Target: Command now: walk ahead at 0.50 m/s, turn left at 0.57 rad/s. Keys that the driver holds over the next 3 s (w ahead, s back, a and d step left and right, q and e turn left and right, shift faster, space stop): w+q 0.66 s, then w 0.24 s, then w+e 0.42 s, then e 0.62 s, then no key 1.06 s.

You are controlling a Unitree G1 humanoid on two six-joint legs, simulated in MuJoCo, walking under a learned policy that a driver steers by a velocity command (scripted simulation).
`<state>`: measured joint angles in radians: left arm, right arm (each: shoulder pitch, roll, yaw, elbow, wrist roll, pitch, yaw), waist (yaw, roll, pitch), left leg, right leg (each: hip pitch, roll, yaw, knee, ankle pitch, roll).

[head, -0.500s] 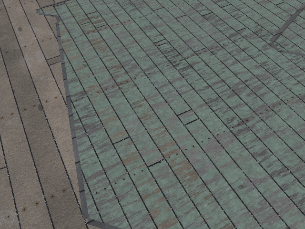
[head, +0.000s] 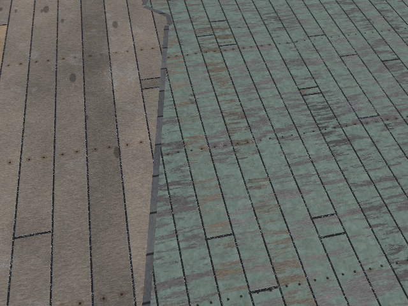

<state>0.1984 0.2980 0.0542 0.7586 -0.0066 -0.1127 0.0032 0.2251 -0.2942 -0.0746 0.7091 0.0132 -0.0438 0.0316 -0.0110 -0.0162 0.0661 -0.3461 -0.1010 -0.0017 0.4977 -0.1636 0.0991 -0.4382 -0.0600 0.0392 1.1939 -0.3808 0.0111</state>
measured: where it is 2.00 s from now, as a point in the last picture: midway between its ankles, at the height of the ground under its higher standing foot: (137, 185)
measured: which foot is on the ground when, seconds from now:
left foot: down 0.00-0.34, up 0.36-0.82, down 0.84-1.00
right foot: up 0.00-0.32, down 0.34-0.86, up 0.88-1.00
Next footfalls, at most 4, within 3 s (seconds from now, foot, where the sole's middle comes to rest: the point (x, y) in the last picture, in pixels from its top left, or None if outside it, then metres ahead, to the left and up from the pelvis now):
0.34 right None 0.38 -0.13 -0.77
0.84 left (135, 276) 0.53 0.23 -0.77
1.38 right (165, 179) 0.91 0.16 -0.77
1.84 left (110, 166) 0.97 0.37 -0.77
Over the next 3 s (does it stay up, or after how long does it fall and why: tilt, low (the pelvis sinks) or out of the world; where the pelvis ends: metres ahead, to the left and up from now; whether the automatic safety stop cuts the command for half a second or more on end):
stays up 0.90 0.23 0.01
